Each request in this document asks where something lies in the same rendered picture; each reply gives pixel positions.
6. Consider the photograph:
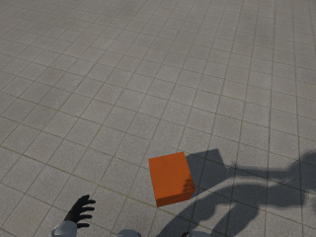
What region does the carton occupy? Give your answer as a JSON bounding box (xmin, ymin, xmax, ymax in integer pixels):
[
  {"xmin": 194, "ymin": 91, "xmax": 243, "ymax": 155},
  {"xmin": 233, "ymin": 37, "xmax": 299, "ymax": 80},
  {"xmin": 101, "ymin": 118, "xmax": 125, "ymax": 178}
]
[{"xmin": 148, "ymin": 151, "xmax": 196, "ymax": 207}]

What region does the robot left forearm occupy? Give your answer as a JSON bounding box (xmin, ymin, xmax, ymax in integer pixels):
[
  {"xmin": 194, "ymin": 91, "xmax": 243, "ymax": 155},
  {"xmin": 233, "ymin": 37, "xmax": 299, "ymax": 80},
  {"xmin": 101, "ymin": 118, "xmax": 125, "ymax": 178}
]
[{"xmin": 48, "ymin": 220, "xmax": 78, "ymax": 237}]

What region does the robot left hand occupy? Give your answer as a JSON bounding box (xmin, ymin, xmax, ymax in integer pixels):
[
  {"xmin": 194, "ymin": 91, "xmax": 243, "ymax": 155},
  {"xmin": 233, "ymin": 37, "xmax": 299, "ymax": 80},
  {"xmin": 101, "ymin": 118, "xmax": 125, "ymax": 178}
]
[{"xmin": 63, "ymin": 195, "xmax": 95, "ymax": 229}]

